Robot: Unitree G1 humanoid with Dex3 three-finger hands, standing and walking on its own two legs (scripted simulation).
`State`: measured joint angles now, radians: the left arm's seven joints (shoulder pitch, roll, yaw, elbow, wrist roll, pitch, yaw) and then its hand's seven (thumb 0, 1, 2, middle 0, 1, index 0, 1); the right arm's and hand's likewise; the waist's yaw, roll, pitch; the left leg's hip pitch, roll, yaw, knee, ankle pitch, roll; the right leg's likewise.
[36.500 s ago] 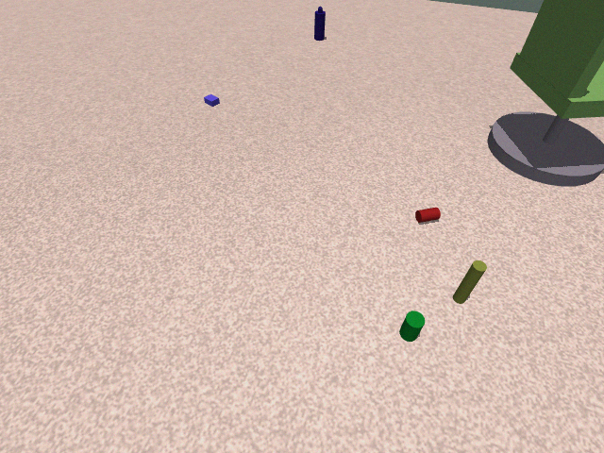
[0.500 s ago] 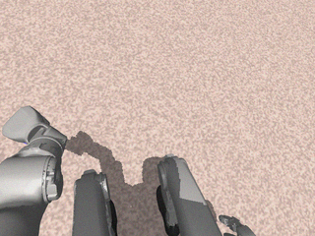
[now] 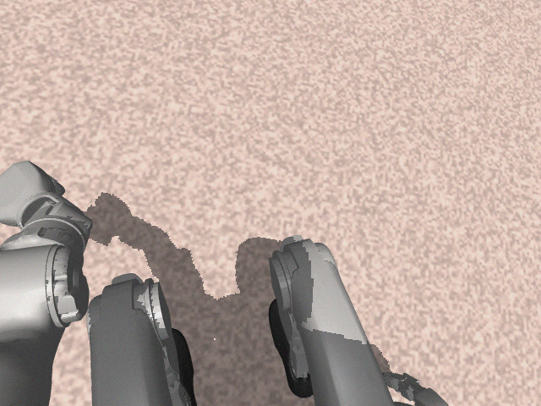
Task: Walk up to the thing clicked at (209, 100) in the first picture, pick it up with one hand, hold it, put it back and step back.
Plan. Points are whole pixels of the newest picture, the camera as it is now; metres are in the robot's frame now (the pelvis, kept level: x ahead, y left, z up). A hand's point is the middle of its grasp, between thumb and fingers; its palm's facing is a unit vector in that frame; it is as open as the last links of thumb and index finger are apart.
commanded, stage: crouch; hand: left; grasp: from above
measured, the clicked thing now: (47, 217) +0.45 +0.27 -0.19
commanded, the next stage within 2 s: lower in 0.26 s
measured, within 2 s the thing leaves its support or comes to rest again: rests again in 1.36 s
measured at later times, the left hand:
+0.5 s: hand (67, 213) +0.46 +0.25 -0.22, palm faces -0.30 -0.31 -0.90, open 7.8 cm
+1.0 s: hand (84, 214) +0.47 +0.24 -0.27, palm faces -0.29 -0.32 -0.90, open 7.7 cm
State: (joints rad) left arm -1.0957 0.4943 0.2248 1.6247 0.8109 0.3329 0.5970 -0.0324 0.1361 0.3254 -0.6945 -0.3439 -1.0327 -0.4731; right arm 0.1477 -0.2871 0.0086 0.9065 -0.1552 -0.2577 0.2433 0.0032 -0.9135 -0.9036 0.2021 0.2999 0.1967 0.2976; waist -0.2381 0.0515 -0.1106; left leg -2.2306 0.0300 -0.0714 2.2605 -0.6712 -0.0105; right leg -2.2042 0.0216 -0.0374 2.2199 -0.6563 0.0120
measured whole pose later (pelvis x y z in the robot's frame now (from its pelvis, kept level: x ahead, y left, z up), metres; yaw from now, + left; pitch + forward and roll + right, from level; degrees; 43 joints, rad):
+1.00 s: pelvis +0.00 +0.01 -0.05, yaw -6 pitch +32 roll -9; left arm -1.15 0.74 0.36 1.82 0.89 0.18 0.78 -0.02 0.11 0.40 -0.68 -0.37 -1.03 -0.52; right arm 0.16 -0.34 0.13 0.88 -0.26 -0.33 0.41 0.00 -0.93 -0.91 0.20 0.30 0.19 0.30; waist -0.36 -0.03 0.11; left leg -2.35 0.03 -0.18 2.48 -0.71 -0.02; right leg -2.28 0.04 -0.13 2.36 -0.66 0.02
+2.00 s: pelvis -0.01 +0.01 -0.05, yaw -10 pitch +26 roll -14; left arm -1.19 0.93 0.30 1.87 0.76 0.19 0.84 -0.04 0.16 0.33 -0.66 -0.35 -0.99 -0.46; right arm 0.12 -0.39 0.31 0.74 -0.26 -0.40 0.46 0.00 -0.92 -0.90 0.20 0.30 0.19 0.30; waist -0.43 -0.13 0.25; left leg -2.31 0.03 -0.26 2.51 -0.69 -0.01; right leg -2.21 0.06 -0.20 2.32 -0.61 0.05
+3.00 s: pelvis -0.01 +0.01 -0.04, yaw -10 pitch +26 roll -15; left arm -1.18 0.94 0.24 1.82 0.71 0.22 0.80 0.00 -0.56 1.06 -0.14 -0.92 -0.10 -0.96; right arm 0.13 -0.40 0.33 0.73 -0.24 -0.42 0.43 0.01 -0.91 -0.90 0.20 0.30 0.20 0.30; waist -0.43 -0.15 0.28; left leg -2.28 0.03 -0.28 2.48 -0.69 -0.01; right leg -2.16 0.06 -0.21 2.28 -0.61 0.04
